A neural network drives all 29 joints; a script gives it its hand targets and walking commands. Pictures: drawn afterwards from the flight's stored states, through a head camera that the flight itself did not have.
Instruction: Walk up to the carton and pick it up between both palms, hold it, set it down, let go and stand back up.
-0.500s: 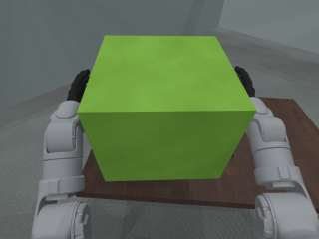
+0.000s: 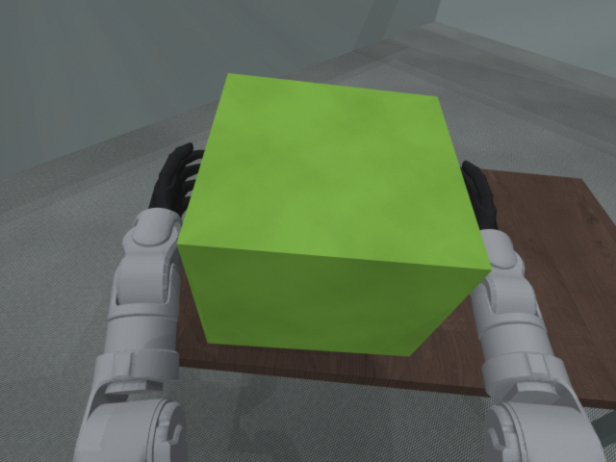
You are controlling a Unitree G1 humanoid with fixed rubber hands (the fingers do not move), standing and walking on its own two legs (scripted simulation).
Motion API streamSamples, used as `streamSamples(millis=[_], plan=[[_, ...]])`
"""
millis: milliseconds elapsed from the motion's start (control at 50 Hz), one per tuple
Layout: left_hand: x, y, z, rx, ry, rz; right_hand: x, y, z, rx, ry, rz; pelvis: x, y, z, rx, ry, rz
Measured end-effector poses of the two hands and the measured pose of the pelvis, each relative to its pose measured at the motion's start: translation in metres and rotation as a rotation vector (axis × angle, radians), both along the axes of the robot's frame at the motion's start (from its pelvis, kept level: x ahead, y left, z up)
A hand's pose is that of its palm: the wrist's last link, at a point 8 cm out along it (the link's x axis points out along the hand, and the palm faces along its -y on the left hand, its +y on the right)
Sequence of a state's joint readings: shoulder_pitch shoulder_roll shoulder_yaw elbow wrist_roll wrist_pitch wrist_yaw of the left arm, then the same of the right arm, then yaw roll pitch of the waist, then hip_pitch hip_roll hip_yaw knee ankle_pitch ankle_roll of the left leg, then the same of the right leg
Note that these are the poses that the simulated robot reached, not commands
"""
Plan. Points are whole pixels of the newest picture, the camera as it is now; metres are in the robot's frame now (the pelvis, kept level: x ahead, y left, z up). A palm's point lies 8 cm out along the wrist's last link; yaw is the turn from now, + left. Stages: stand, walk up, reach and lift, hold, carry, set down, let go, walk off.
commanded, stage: set down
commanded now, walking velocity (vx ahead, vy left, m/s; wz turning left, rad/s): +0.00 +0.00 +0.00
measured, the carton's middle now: (322, 220) +0.41 -0.02 +0.11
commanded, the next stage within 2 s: none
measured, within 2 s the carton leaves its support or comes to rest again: neither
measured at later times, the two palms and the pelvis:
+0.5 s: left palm (178, 212) +0.39 +0.17 +0.14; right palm (471, 227) +0.38 -0.22 +0.13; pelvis +0.00 +0.00 +0.00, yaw +0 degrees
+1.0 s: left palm (201, 220) +0.41 +0.15 +0.10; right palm (476, 234) +0.39 -0.24 +0.11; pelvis +0.01 -0.01 +0.00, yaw -1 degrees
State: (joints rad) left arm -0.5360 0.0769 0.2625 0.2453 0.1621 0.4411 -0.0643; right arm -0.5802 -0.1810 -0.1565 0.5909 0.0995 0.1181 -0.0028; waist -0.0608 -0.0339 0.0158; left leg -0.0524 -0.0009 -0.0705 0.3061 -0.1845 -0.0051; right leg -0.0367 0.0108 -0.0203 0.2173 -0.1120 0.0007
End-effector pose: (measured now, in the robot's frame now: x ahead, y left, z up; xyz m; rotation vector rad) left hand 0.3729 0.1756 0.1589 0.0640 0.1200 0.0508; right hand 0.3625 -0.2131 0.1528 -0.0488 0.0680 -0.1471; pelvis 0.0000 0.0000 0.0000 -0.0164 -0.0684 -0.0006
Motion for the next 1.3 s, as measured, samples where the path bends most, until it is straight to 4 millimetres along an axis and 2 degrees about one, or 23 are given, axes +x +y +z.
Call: streamSamples(millis=[220, 480, 800, 1120, 1300], plan=[[0.008, -0.006, -0.005, -0.021, 0.009, -0.007, 0.007, -0.006, 0.004, -0.015, 0.008, -0.007, 0.003, -0.007, 0.0, 0.003, 0.009, -0.005], [0.013, -0.003, -0.021, -0.007, 0.05, 0.0, 0.013, -0.004, -0.016, -0.01, 0.045, 0.003, 0.003, -0.005, 0.0, 0.005, 0.026, -0.001], [0.027, -0.023, -0.042, -0.007, 0.08, -0.027, 0.015, -0.023, -0.03, -0.028, 0.069, -0.018, 0.005, -0.008, 0.0, 0.008, 0.074, -0.016], [0.034, -0.025, -0.066, -0.002, 0.121, -0.013, 0.026, -0.025, -0.051, -0.034, 0.108, -0.005, 0.008, -0.009, 0.0, 0.009, 0.122, -0.012], [0.041, -0.034, -0.076, 0.003, 0.133, -0.028, 0.025, -0.034, -0.061, -0.038, 0.12, -0.019, 0.009, -0.009, 0.0, 0.009, 0.151, -0.017]])
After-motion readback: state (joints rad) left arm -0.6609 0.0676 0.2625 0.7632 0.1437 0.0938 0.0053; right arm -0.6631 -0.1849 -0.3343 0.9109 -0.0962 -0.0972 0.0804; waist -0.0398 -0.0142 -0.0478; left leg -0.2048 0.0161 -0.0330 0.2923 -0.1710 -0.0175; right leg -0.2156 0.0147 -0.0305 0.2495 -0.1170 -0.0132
